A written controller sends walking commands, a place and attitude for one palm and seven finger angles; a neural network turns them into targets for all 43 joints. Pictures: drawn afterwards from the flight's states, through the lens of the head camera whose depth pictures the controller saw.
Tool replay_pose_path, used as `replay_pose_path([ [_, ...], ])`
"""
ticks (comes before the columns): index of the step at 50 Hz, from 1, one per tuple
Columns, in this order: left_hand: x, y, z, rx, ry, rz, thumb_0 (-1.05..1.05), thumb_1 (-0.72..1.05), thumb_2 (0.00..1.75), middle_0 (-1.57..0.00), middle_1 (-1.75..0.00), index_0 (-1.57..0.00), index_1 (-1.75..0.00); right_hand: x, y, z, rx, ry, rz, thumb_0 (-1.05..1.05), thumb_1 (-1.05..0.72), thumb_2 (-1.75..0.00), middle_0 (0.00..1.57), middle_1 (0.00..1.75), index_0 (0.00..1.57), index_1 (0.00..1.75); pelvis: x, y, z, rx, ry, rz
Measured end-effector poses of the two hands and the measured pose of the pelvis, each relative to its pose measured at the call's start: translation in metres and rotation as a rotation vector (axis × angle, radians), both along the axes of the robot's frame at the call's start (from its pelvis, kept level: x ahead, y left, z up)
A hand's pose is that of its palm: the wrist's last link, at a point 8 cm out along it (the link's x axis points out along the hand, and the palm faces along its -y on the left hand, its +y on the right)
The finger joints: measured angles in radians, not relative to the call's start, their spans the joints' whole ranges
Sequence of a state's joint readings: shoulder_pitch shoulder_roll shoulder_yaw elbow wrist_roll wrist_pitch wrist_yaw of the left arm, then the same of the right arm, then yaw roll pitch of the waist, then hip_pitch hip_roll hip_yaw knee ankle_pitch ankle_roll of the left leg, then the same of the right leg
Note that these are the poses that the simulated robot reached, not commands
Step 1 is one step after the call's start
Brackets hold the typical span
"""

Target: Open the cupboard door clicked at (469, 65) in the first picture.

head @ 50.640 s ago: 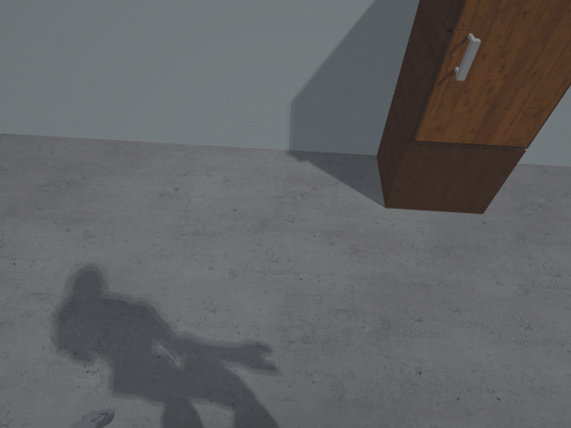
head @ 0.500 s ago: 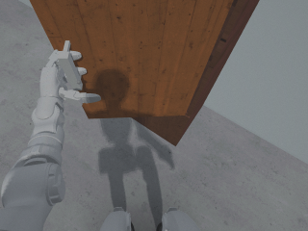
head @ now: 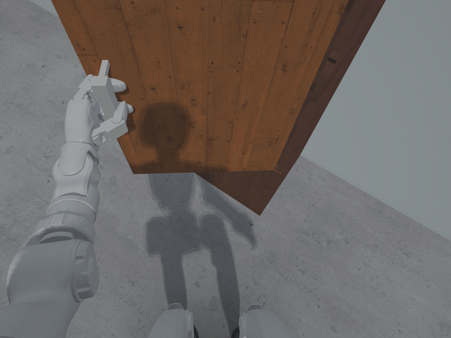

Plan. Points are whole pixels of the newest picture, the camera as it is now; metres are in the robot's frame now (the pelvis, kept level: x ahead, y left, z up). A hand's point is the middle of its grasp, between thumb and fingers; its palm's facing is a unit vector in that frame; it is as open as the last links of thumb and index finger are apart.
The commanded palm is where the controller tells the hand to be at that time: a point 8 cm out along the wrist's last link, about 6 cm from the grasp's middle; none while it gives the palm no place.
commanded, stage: pull the door open along its arc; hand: left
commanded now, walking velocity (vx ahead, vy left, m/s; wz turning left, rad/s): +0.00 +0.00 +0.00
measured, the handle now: (112, 98) +0.53 +0.19 +0.07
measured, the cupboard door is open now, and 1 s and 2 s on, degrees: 39 70 74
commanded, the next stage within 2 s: open thumb and fingers to let go in 1.08 s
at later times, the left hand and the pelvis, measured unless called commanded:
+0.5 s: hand (124, 154) +0.41 +0.15 +0.07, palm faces -0.02 -1.00 +0.00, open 6.1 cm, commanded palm +0.35 +0.21 +0.07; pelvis +0.02 +0.00 +0.02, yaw -1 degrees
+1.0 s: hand (172, 221) +0.29 +0.07 +0.07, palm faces +0.41 -0.91 +0.00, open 6.3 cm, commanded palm +0.22 +0.13 +0.07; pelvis +0.02 -0.04 +0.02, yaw +3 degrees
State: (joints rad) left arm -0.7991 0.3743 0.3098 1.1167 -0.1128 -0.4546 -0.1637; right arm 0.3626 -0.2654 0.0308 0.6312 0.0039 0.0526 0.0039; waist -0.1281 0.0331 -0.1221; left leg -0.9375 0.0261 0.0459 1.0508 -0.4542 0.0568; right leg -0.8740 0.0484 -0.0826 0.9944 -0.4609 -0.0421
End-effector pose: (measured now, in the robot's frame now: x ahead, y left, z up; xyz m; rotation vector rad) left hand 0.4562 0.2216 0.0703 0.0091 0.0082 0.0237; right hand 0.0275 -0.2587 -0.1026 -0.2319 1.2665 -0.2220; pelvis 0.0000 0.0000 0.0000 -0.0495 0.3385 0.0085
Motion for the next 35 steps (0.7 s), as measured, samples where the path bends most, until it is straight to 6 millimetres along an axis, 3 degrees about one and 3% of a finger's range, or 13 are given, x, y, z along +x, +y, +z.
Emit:
replay_pose_path([
  [12, -0.001, -0.001, 0.000, 0.003, -0.002, 0.000, 0.01, 0.71, 0.81, -0.36, -1.35, -0.35, -1.34, -0.004, 0.000, 0.000, 0.003, 0.009, -0.009, 0.01, -0.90, -0.90, 0.20, 0.30, 0.20, 0.30, 0.000, 0.000, 0.000, 0.002, 0.002, -0.005],
  [19, -0.023, -0.003, -0.001, -0.005, -0.008, -0.008, 0.01, 0.71, 0.76, -0.35, -1.34, -0.35, -1.34, 0.007, 0.002, 0.007, 0.028, -0.026, -0.024, 0.01, -0.90, -0.90, 0.20, 0.30, 0.20, 0.30, 0.007, 0.000, 0.008, 0.009, -0.019, -0.020],
  [26, -0.077, -0.017, -0.001, -0.014, -0.024, -0.041, 0.01, 0.69, 0.73, -0.34, -1.33, -0.33, -1.33, 0.049, 0.006, 0.018, 0.061, -0.154, 0.002, 0.01, -0.90, -0.90, 0.20, 0.30, 0.20, 0.30, 0.017, 0.000, 0.017, 0.019, -0.058, -0.032],
  [35, -0.156, -0.062, -0.001, -0.075, -0.028, 0.196, 0.01, 0.65, 0.73, -0.36, -1.32, -0.36, -1.30, 0.138, 0.023, 0.032, 0.099, -0.371, 0.164, 0.01, -0.91, -0.90, 0.20, 0.30, 0.20, 0.30, 0.017, -0.007, 0.018, 0.037, -0.106, -0.019],
])
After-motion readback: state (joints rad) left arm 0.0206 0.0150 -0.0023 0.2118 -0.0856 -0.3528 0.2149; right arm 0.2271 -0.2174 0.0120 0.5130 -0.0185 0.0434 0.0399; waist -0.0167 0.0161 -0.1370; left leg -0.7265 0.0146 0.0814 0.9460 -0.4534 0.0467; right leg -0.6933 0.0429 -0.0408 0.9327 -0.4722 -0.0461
